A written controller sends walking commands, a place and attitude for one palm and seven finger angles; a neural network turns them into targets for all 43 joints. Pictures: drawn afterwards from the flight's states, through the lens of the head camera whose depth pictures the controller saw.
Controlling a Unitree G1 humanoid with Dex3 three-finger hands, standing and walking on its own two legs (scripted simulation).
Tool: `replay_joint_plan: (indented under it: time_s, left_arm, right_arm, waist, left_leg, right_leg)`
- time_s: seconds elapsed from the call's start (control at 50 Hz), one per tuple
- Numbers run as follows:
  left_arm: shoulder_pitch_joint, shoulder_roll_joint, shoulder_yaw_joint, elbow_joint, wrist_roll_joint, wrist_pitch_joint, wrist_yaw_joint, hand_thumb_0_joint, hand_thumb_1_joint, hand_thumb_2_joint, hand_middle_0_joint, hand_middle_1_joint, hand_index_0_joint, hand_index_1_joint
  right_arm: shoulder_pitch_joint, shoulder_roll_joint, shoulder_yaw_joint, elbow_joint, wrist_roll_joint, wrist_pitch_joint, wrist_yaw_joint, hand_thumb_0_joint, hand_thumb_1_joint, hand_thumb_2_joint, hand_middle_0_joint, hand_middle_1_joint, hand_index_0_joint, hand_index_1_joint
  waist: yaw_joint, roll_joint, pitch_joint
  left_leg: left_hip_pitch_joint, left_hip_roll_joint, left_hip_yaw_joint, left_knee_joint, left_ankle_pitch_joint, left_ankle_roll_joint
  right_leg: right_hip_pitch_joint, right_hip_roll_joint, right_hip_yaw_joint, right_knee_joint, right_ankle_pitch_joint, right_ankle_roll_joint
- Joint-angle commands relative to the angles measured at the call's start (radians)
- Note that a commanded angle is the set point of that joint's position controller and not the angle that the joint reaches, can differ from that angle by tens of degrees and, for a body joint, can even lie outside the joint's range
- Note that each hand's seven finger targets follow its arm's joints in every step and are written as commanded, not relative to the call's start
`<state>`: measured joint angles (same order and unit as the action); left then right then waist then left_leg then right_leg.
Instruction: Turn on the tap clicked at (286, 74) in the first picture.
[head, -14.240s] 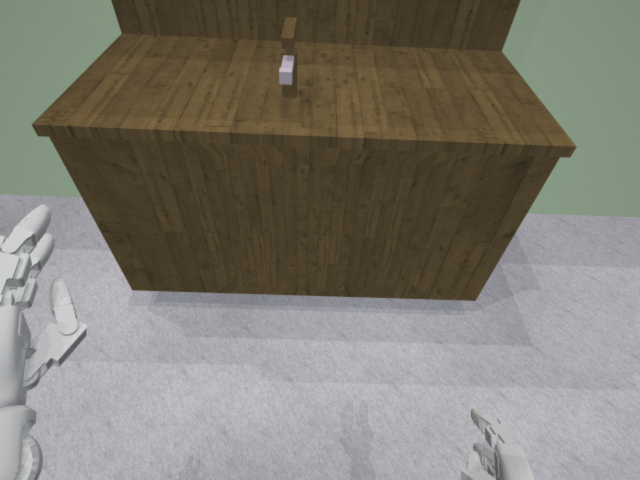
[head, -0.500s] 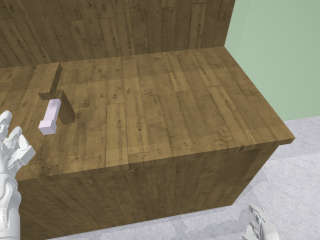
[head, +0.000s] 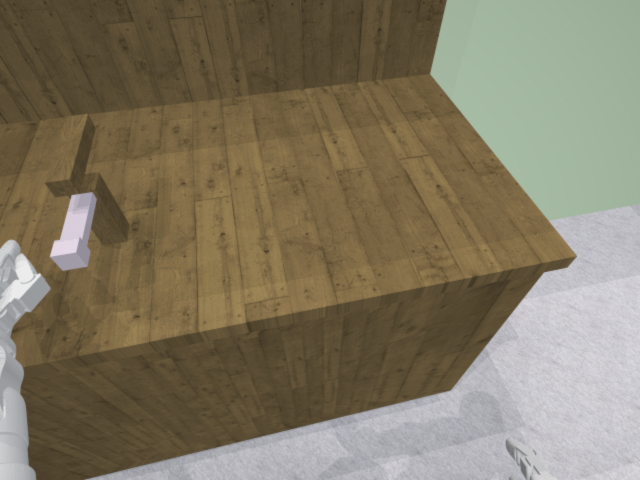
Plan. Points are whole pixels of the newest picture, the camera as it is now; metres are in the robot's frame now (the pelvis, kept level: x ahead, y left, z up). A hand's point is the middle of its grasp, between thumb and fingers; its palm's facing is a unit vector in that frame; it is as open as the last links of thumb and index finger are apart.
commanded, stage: reach beside the lever's end, fingers flat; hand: left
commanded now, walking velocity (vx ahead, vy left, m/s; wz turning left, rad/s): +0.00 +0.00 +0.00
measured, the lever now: (71, 253) +0.34 +0.32 +0.11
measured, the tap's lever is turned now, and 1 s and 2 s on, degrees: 0 3 19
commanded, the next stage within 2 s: push the lever round in 0.26 s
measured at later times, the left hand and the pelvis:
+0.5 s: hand (55, 279) +0.32 +0.33 +0.10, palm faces +0.49 -0.87 -0.09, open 7.8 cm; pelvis +0.01 +0.00 +0.00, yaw +0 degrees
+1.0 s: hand (73, 282) +0.32 +0.31 +0.09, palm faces +0.52 -0.85 -0.08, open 7.8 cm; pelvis +0.00 -0.01 +0.00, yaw +1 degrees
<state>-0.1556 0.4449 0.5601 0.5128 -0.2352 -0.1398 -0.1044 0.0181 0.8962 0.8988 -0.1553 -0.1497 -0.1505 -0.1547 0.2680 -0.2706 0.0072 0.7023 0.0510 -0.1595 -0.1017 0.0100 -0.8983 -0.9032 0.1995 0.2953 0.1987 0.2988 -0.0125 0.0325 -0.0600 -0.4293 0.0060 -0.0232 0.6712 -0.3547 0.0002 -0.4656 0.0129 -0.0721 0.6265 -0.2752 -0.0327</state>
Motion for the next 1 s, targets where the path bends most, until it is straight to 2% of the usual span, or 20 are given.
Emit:
replay_joint_plan:
  time_s: [0.0,0.06,0.12,0.16,0.24,0.32,0.34,0.36,0.4,0.44,0.5,0.58,0.62,0.64,0.7,0.78,0.88,0.94,0.96,0.98]
  left_arm:
    - [-0.175,0.283,0.055,-0.284,-0.005,-0.101,0.011,0.0,0.9,0.9,-0.15,-0.15,-0.15,-0.15]
    - [-0.186,0.258,0.034,-0.316,0.0,-0.113,0.029,0.0,0.9,0.9,-0.15,-0.15,-0.15,-0.15]
    - [-0.218,0.255,0.034,-0.286,-0.006,-0.108,0.039,0.0,0.9,0.9,-0.15,-0.15,-0.15,-0.15]
    - [-0.235,0.276,0.045,-0.298,0.006,-0.106,0.048,0.0,0.9,0.9,-0.15,-0.15,-0.15,-0.15]
    - [-0.261,0.245,-0.005,-0.36,0.028,-0.107,0.061,0.0,0.9,0.9,-0.15,-0.15,-0.15,-0.15]
    - [-0.197,0.226,0.003,-0.309,0.013,-0.089,0.063,0.0,0.9,0.9,-0.15,-0.15,-0.15,-0.15]
    - [-0.171,0.265,0.051,-0.277,0.013,-0.08,0.068,0.0,0.9,0.9,-0.15,-0.15,-0.15,-0.15]
    - [-0.16,0.25,0.043,-0.262,0.008,-0.07,0.063,0.0,0.9,0.9,-0.15,-0.15,-0.15,-0.15]
    - [-0.14,0.225,0.026,-0.283,0.0,-0.058,0.055,0.0,0.9,0.9,-0.15,-0.15,-0.15,-0.15]
    - [-0.122,0.224,0.025,-0.333,0.009,-0.057,0.06,0.0,0.9,0.9,-0.15,-0.15,-0.15,-0.15]
    - [-0.123,0.184,-0.015,-0.38,0.011,-0.065,0.068,0.0,0.9,0.9,-0.15,-0.15,-0.15,-0.15]
    - [-0.18,0.194,0.0,-0.375,0.004,-0.081,0.082,0.0,0.9,0.9,-0.15,-0.15,-0.15,-0.15]
    - [-0.196,0.183,-0.015,-0.39,0.005,-0.086,0.082,0.0,0.9,0.9,-0.15,-0.15,-0.15,-0.15]
    - [-0.217,0.191,-0.02,-0.41,0.017,-0.09,0.087,0.0,0.9,0.9,-0.15,-0.15,-0.15,-0.15]
    - [-0.269,0.198,-0.039,-0.381,0.029,-0.081,0.088,0.0,0.9,0.9,-0.15,-0.15,-0.15,-0.15]
    - [-0.233,0.205,-0.024,-0.356,0.024,-0.076,0.091,0.0,0.9,0.9,-0.15,-0.15,-0.15,-0.15]
    - [-0.322,0.187,-0.053,-0.298,0.018,-0.07,0.095,0.0,0.9,0.9,-0.15,-0.15,-0.15,-0.15]
    - [-0.322,0.204,-0.046,-0.321,0.033,-0.085,0.101,0.0,0.9,0.9,-0.15,-0.15,-0.15,-0.15]
    - [-0.32,0.168,-0.08,-0.323,0.035,-0.087,0.1,0.0,0.9,0.9,-0.15,-0.15,-0.15,-0.15]
    - [-0.323,0.168,-0.085,-0.317,0.035,-0.087,0.1,0.0,0.9,0.9,-0.15,-0.15,-0.15,-0.15]
  right_arm:
    - [-0.041,-0.14,-0.056,-0.143,-0.005,-0.048,-0.001,0.0,-0.9,-0.9,0.2,0.3,0.2,0.3]
    - [-0.041,-0.139,-0.056,-0.141,-0.007,-0.05,-0.003,0.0,-0.9,-0.9,0.2,0.3,0.2,0.3]
    - [-0.046,-0.145,-0.055,-0.128,-0.005,-0.048,-0.011,0.0,-0.9,-0.9,0.2,0.3,0.2,0.3]
    - [-0.048,-0.143,-0.055,-0.125,-0.006,-0.045,-0.015,0.0,-0.9,-0.9,0.2,0.3,0.2,0.3]
    - [-0.062,-0.132,-0.049,-0.131,-0.009,-0.05,-0.017,0.0,-0.9,-0.9,0.2,0.3,0.2,0.3]
    - [-0.056,-0.133,-0.049,-0.132,-0.01,-0.044,-0.015,0.0,-0.9,-0.9,0.2,0.3,0.2,0.3]
    - [-0.056,-0.134,-0.05,-0.127,-0.008,-0.039,-0.017,0.0,-0.9,-0.9,0.2,0.3,0.2,0.3]
    - [-0.053,-0.133,-0.049,-0.132,-0.007,-0.034,-0.015,0.0,-0.9,-0.9,0.2,0.3,0.2,0.3]
    - [-0.06,-0.131,-0.05,-0.145,-0.004,-0.033,-0.011,0.0,-0.9,-0.9,0.2,0.3,0.2,0.3]
    - [-0.065,-0.126,-0.052,-0.153,-0.003,-0.035,-0.006,0.0,-0.9,-0.9,0.2,0.3,0.2,0.3]
    - [-0.058,-0.124,-0.053,-0.155,-0.006,-0.037,0.001,0.0,-0.9,-0.9,0.2,0.3,0.2,0.3]
    - [-0.063,-0.129,-0.056,-0.137,-0.007,-0.034,-0.007,0.0,-0.9,-0.9,0.2,0.3,0.2,0.3]
    - [-0.075,-0.126,-0.053,-0.139,-0.006,-0.036,-0.011,0.0,-0.9,-0.9,0.2,0.3,0.2,0.3]
    - [-0.083,-0.123,-0.05,-0.136,-0.006,-0.035,-0.014,0.0,-0.9,-0.9,0.2,0.3,0.2,0.3]
    - [-0.083,-0.126,-0.046,-0.127,-0.006,-0.033,-0.019,0.0,-0.9,-0.9,0.2,0.3,0.2,0.3]
    - [-0.084,-0.124,-0.047,-0.133,-0.007,-0.031,-0.021,0.0,-0.9,-0.9,0.2,0.3,0.2,0.3]
    - [-0.087,-0.126,-0.04,-0.122,-0.003,-0.024,-0.024,0.0,-0.9,-0.9,0.2,0.3,0.2,0.3]
    - [-0.087,-0.124,-0.043,-0.124,-0.004,-0.024,-0.021,0.0,-0.9,-0.9,0.2,0.3,0.2,0.3]
    - [-0.084,-0.122,-0.041,-0.128,-0.005,-0.026,-0.018,0.0,-0.9,-0.9,0.2,0.3,0.2,0.3]
    - [-0.083,-0.125,-0.042,-0.127,-0.005,-0.026,-0.017,0.0,-0.9,-0.9,0.2,0.3,0.2,0.3]
  waist:
    - [0.03,0.079,-0.239]
    - [0.022,0.086,-0.222]
    - [0.006,0.037,-0.176]
    - [0.01,0.053,-0.2]
    - [0.012,0.118,-0.22]
    - [0.018,0.046,-0.22]
    - [0.03,0.031,-0.213]
    - [0.03,0.004,-0.212]
    - [0.039,0.019,-0.225]
    - [0.048,0.08,-0.241]
    - [0.032,0.059,-0.233]
    - [0.011,0.0,-0.202]
    - [0.01,0.026,-0.2]
    - [0.014,0.081,-0.208]
    - [-0.003,0.076,-0.198]
    - [0.018,0.054,-0.244]
    - [-0.01,0.011,-0.193]
    - [0.002,0.063,-0.228]
    - [-0.002,0.054,-0.231]
    - [-0.007,0.045,-0.225]
  left_leg:
    - [0.053,-0.012,-0.023,-0.094,0.267,0.024]
    - [0.061,-0.008,-0.029,-0.099,0.256,0.021]
    - [0.033,-0.009,-0.035,-0.108,0.189,0.024]
    - [0.046,-0.011,-0.033,-0.113,0.195,0.023]
    - [0.087,-0.007,-0.039,-0.113,0.228,0.014]
    - [0.064,-0.009,-0.032,-0.107,0.259,0.014]
    - [0.052,-0.007,-0.032,-0.109,0.259,0.014]
    - [0.04,-0.01,-0.028,-0.11,0.27,0.016]
    - [0.047,-0.011,-0.023,-0.109,0.29,0.013]
    - [0.075,-0.009,-0.02,-0.103,0.34,0.01]
    - [0.088,-0.004,-0.022,-0.096,0.365,0.007]
    - [0.067,-0.007,-0.021,-0.096,0.29,0.016]
    - [0.065,-0.012,-0.017,-0.098,0.263,0.018]
    - [0.076,-0.013,-0.015,-0.097,0.263,0.018]
    - [0.068,-0.014,-0.02,-0.101,0.217,0.019]
    - [0.063,-0.017,-0.016,-0.1,0.229,0.022]
    - [0.025,-0.018,-0.012,-0.098,0.159,0.031]
    - [0.046,-0.019,-0.012,-0.095,0.183,0.03]
    - [0.053,-0.019,-0.014,-0.096,0.191,0.03]
    - [0.051,-0.018,-0.013,-0.093,0.184,0.031]
  right_leg:
    - [0.184,-0.007,0.034,-0.06,0.201,0.01]
    - [0.163,-0.005,0.031,-0.061,0.175,0.01]
    - [0.139,-0.007,0.031,-0.074,0.125,0.012]
    - [0.153,-0.009,0.032,-0.073,0.125,0.011]
    - [0.151,-0.009,0.03,-0.065,0.138,0.005]
    - [0.175,-0.008,0.027,-0.063,0.186,0.01]
    - [0.188,-0.008,0.026,-0.064,0.19,0.009]
    - [0.201,-0.01,0.025,-0.062,0.21,0.012]
    - [0.21,-0.011,0.025,-0.061,0.23,0.011]
    - [0.22,-0.012,0.028,-0.057,0.259,0.008]
    - [0.201,-0.008,0.024,-0.054,0.277,0.01]
    - [0.185,-0.007,0.029,-0.064,0.239,0.015]
    - [0.185,-0.012,0.033,-0.065,0.222,0.014]
    - [0.183,-0.015,0.037,-0.064,0.214,0.011]
    - [0.164,-0.014,0.038,-0.07,0.171,0.01]
    - [0.212,-0.015,0.042,-0.068,0.197,0.011]
    - [0.184,-0.019,0.054,-0.089,0.143,0.021]
    - [0.202,-0.019,0.057,-0.081,0.162,0.015]
    - [0.198,-0.018,0.053,-0.078,0.173,0.015]
    - [0.189,-0.017,0.053,-0.079,0.168,0.016]
